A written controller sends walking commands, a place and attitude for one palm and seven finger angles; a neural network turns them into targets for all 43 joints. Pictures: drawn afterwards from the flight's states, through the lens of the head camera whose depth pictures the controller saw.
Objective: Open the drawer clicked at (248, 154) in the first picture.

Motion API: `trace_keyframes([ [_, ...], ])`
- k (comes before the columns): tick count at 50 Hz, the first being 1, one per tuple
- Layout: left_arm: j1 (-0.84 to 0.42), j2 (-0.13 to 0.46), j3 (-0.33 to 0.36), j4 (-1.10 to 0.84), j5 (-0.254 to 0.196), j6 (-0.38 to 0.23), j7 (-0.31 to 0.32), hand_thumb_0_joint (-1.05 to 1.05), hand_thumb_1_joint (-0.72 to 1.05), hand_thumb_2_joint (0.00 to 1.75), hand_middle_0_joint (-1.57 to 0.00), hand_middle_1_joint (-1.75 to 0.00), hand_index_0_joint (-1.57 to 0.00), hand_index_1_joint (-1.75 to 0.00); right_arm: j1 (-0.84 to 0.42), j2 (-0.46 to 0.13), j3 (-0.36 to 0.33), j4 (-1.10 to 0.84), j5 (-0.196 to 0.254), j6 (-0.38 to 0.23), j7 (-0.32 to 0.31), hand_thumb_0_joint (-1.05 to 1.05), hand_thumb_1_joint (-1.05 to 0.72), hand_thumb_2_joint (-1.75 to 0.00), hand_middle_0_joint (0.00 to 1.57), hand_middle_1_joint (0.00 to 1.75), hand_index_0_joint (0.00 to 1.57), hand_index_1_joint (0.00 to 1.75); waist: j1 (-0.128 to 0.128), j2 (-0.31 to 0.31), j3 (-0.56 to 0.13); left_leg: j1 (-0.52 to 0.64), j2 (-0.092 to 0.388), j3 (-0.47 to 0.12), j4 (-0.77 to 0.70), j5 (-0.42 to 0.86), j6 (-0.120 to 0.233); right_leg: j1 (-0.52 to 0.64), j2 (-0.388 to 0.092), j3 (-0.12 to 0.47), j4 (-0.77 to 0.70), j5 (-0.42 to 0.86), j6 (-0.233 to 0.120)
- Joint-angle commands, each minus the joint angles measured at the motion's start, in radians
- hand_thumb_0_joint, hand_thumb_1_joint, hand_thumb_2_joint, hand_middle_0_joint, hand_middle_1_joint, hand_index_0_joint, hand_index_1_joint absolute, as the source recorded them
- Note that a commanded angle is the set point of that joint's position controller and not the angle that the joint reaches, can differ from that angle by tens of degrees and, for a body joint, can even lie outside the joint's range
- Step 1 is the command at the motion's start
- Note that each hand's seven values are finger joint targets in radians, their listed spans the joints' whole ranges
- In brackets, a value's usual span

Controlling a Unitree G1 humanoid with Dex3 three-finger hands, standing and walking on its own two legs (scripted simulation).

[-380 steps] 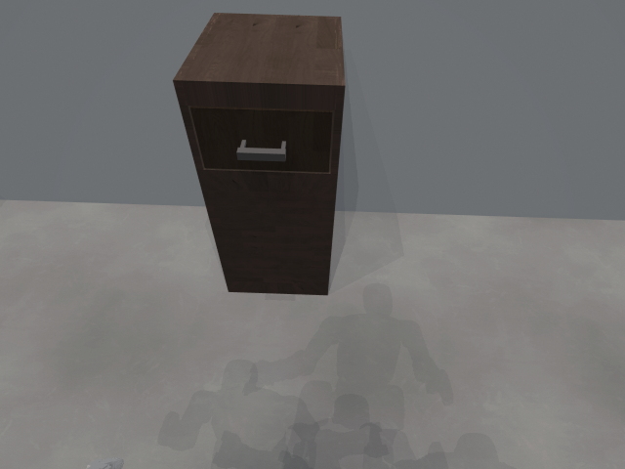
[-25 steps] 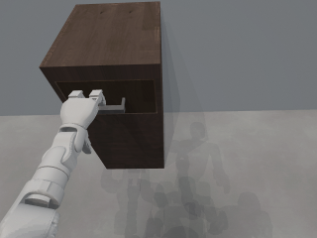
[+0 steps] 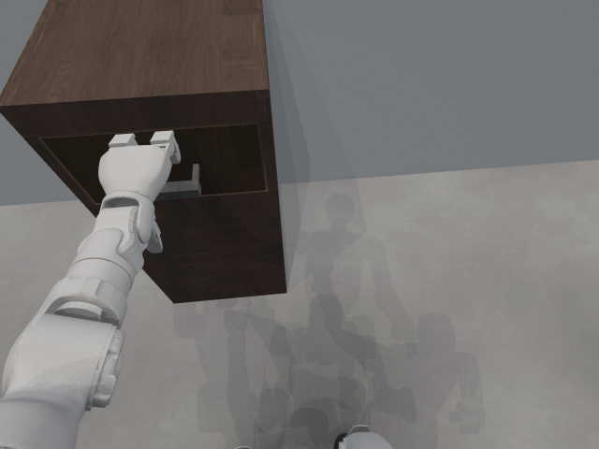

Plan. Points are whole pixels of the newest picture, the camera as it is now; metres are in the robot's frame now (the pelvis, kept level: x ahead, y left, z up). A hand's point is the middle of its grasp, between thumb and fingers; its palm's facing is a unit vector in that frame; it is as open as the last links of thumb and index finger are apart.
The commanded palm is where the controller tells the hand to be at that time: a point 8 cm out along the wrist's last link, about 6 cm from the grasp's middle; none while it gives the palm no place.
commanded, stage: move the hooked fingers above the handle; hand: left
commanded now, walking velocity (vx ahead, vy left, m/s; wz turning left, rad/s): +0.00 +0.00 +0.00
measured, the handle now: (166, 181) +0.55 +0.22 -0.05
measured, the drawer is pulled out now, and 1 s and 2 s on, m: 0.00 0.00 0.00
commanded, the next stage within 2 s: lower the fingers behind the handle in 0.94 s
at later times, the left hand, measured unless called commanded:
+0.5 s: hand (160, 183) +0.51 +0.20 +0.00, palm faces -0.07 -0.02 -1.00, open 13.8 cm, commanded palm +0.49 +0.20 +0.06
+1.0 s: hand (159, 186) +0.50 +0.20 +0.01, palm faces -0.06 -0.01 -1.00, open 13.8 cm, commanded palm +0.48 +0.20 +0.06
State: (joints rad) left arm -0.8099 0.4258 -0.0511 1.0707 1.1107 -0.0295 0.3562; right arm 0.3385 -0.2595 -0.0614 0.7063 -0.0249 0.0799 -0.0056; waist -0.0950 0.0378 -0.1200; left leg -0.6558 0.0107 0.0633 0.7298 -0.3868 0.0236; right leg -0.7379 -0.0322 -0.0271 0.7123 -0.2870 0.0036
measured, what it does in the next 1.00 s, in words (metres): stands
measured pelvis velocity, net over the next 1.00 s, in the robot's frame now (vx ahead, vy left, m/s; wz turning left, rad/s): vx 0.01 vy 0.00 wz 0.00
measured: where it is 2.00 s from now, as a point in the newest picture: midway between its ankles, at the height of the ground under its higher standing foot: outside the picture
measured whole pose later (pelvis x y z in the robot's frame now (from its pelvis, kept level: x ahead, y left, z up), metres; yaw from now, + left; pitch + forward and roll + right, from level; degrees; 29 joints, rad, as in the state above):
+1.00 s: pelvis +0.01 +0.00 -0.01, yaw +0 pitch +21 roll -1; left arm -0.87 0.43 -0.04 1.13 1.10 0.00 0.37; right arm 0.34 -0.26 -0.05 0.71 -0.04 0.10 0.01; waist -0.13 0.05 -0.14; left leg -0.73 0.02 0.05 0.79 -0.42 0.03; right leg -0.80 -0.02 -0.03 0.75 -0.31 0.01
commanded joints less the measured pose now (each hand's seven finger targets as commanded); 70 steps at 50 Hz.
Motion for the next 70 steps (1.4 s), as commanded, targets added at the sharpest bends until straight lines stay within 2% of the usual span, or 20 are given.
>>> trace_keyframes([
  [1,-0.468,0.242,0.056,-0.157,-0.003,0.0,0.041,0.0,-0.5,0.3,-0.3,-1.2,-0.3,-1.2,0.134,-0.158,-0.058,-0.057,-0.002,-0.017,-0.012,0.0,-0.9,-0.9,0.2,0.3,0.2,0.3,-0.031,0.002,-0.428,0.143,-0.038,-0.039,-0.034,0.402,0.016,0.26,0.063,0.001,-0.023,0.311,-0.038],
  [4,-0.487,0.229,0.053,-0.167,0.002,-0.008,0.046,0.0,-0.5,0.3,-0.3,-1.2,-0.3,-1.2,0.156,-0.158,-0.062,-0.051,-0.01,-0.016,-0.007,0.0,-0.9,-0.9,0.2,0.3,0.2,0.3,-0.03,0.025,-0.481,0.17,-0.029,-0.049,-0.012,0.473,0.012,0.242,0.065,-0.004,0.0,0.339,-0.04],
  [11,-0.535,0.254,0.067,-0.122,0.006,0.008,0.064,0.0,-0.5,0.3,-0.3,-1.2,-0.3,-1.2,0.182,-0.168,-0.061,-0.028,-0.02,-0.005,0.002,0.0,-0.9,-0.9,0.2,0.3,0.2,0.3,-0.055,0.044,-0.488,0.143,-0.022,-0.058,0.026,0.496,0.009,0.19,0.068,-0.007,0.024,0.342,-0.037],
  [13,-0.528,0.24,0.055,-0.085,0.006,0.022,0.066,0.0,-0.5,0.3,-0.3,-1.2,-0.3,-1.2,0.182,-0.17,-0.059,-0.026,-0.019,-0.003,0.005,0.0,-0.9,-0.9,0.2,0.3,0.2,0.3,-0.062,0.025,-0.454,0.118,-0.022,-0.057,0.026,0.46,0.01,0.17,0.07,-0.01,0.022,0.316,-0.036],
  [16,-0.531,0.307,0.101,-0.123,0.0,0.023,0.061,0.0,-0.5,0.3,-0.3,-1.2,-0.3,-1.2,0.189,-0.174,-0.056,-0.032,-0.02,0.002,0.005,0.0,-0.9,-0.9,0.2,0.3,0.2,0.3,-0.043,0.05,-0.536,0.129,-0.025,-0.053,0.031,0.492,0.012,0.228,0.067,-0.002,0.031,0.362,-0.035],
  [23,-0.513,0.276,0.067,-0.105,-0.005,0.024,0.04,0.0,-0.5,0.3,-0.3,-1.2,-0.3,-1.2,0.184,-0.172,-0.053,-0.035,-0.012,0.008,-0.002,0.0,-0.9,-0.9,0.2,0.3,0.2,0.3,-0.056,0.015,-0.463,0.108,-0.021,-0.049,0.014,0.43,0.016,0.211,0.068,-0.006,0.008,0.32,-0.032],
  [24,-0.515,0.306,0.09,-0.125,-0.002,0.016,0.041,0.0,-0.5,0.3,-0.3,-1.2,-0.3,-1.2,0.185,-0.175,-0.053,-0.034,-0.014,0.007,-0.004,0.0,-0.9,-0.9,0.2,0.3,0.2,0.3,-0.048,0.027,-0.487,0.121,-0.02,-0.051,0.017,0.451,0.015,0.217,0.067,-0.005,0.014,0.33,-0.033],
  [26,-0.532,0.262,0.06,-0.156,-0.004,-0.001,0.038,0.0,-0.5,0.3,-0.3,-1.2,-0.3,-1.2,0.194,-0.167,-0.058,-0.035,-0.015,0.007,-0.004,0.0,-0.9,-0.9,0.2,0.3,0.2,0.3,-0.055,0.047,-0.519,0.163,-0.015,-0.064,0.025,0.501,0.009,0.202,0.068,-0.009,0.019,0.341,-0.034],
  [28,-0.499,0.237,0.048,-0.128,-0.008,-0.002,0.038,0.0,-0.5,0.3,-0.3,-1.2,-0.3,-1.2,0.192,-0.166,-0.058,-0.03,-0.014,0.007,-0.001,0.0,-0.9,-0.9,0.2,0.3,0.2,0.3,-0.059,0.024,-0.473,0.154,-0.014,-0.062,0.023,0.482,0.01,0.187,0.07,-0.013,0.011,0.325,-0.033],
  [35,-0.55,0.225,0.043,-0.153,-0.002,-0.006,0.062,0.0,-0.5,0.3,-0.3,-1.2,-0.3,-1.2,0.184,-0.164,-0.06,-0.025,-0.019,0.006,0.001,0.0,-0.9,-0.9,0.2,0.3,0.2,0.3,-0.066,0.052,-0.482,0.177,-0.013,-0.07,0.029,0.509,0.005,0.167,0.069,-0.016,0.015,0.324,-0.037],
  [37,-0.53,0.224,0.049,-0.172,-0.001,-0.003,0.067,0.0,-0.5,0.3,-0.3,-1.2,-0.3,-1.2,0.184,-0.161,-0.061,-0.027,-0.02,0.006,0.006,0.0,-0.9,-0.9,0.2,0.3,0.2,0.3,-0.048,0.093,-0.511,0.216,-0.008,-0.078,0.03,0.564,-0.004,0.16,0.07,-0.021,0.023,0.326,-0.039],
  [40,-0.491,0.204,0.05,-0.154,-0.013,0.01,0.067,0.0,-0.5,0.3,-0.3,-1.2,-0.3,-1.2,0.177,-0.16,-0.061,-0.028,-0.021,0.013,0.012,0.0,-0.9,-0.9,0.2,0.3,0.2,0.3,-0.047,0.047,-0.502,0.209,-0.008,-0.072,0.031,0.594,-0.002,0.192,0.071,-0.022,0.017,0.362,-0.035],
  [43,-0.479,0.227,0.053,-0.12,-0.008,0.033,0.067,0.0,-0.5,0.3,-0.3,-1.2,-0.3,-1.2,0.161,-0.164,-0.052,-0.033,-0.015,0.018,0.01,0.0,-0.9,-0.9,0.2,0.3,0.2,0.3,-0.047,0.01,-0.439,0.136,-0.019,-0.055,0.005,0.479,0.007,0.223,0.068,-0.016,0.002,0.342,-0.035],
  [47,-0.507,0.269,0.068,-0.13,-0.003,0.034,0.061,0.0,-0.5,0.3,-0.3,-1.2,-0.3,-1.2,0.151,-0.167,-0.047,-0.038,-0.011,0.015,0.0,0.0,-0.9,-0.9,0.2,0.3,0.2,0.3,-0.049,0.012,-0.44,0.12,-0.026,-0.048,-0.005,0.421,0.013,0.239,0.064,-0.008,-0.004,0.324,-0.035],
  [51,-0.502,0.252,0.059,-0.16,-0.011,0.003,0.046,0.0,-0.5,0.3,-0.3,-1.2,-0.3,-1.2,0.163,-0.16,-0.052,-0.041,-0.013,0.01,-0.006,0.0,-0.9,-0.9,0.2,0.3,0.2,0.3,-0.047,0.023,-0.491,0.154,-0.026,-0.05,0.007,0.468,0.014,0.257,0.064,-0.005,0.001,0.359,-0.034],
  [57,-0.44,0.244,0.053,-0.089,-0.013,-0.012,0.037,0.0,-0.5,0.3,-0.3,-1.2,-0.3,-1.2,0.163,-0.167,-0.05,-0.033,-0.01,0.006,-0.006,0.0,-0.9,-0.9,0.2,0.3,0.2,0.3,-0.054,-0.024,-0.413,0.074,-0.03,-0.038,0.014,0.385,0.017,0.224,0.064,-0.002,0.0,0.324,-0.031],
  [61,-0.498,0.233,0.049,-0.151,0.0,-0.049,0.052,0.0,-0.5,0.3,-0.3,-1.2,-0.3,-1.2,0.175,-0.16,-0.058,-0.03,-0.019,-0.003,-0.005,0.0,-0.9,-0.9,0.2,0.3,0.2,0.3,-0.058,0.045,-0.472,0.108,-0.027,-0.052,0.043,0.426,0.013,0.182,0.064,-0.002,0.03,0.322,-0.037],
  [65,-0.518,0.272,0.084,-0.125,0.002,-0.049,0.086,0.0,-0.5,0.3,-0.3,-1.2,-0.3,-1.2,0.173,-0.168,-0.056,-0.012,-0.026,-0.005,-0.001,0.0,-0.9,-0.9,0.2,0.3,0.2,0.3,-0.068,0.013,-0.469,0.052,-0.028,-0.056,0.071,0.387,0.015,0.151,0.065,-0.003,0.053,0.296,-0.036],
  [67,-0.519,0.303,0.099,-0.106,0.01,-0.035,0.103,0.0,-0.5,0.3,-0.3,-1.2,-0.3,-1.2,0.172,-0.171,-0.051,-0.011,-0.027,-0.006,0.001,0.0,-0.9,-0.9,0.2,0.3,0.2,0.3,-0.062,0.037,-0.478,0.026,-0.033,-0.054,0.08,0.368,0.015,0.145,0.064,-0.002,0.065,0.284,-0.036],
  [70,-0.537,0.282,0.085,-0.104,0.014,-0.015,0.114,0.0,-0.5,0.3,-0.3,-1.2,-0.3,-1.2,0.171,-0.17,-0.055,-0.01,-0.032,-0.007,0.006,0.0,-0.9,-0.9,0.2,0.3,0.2,0.3,-0.071,0.064,-0.519,0.048,-0.031,-0.057,0.103,0.407,0.012,0.121,0.066,-0.006,0.082,0.299,-0.037],
])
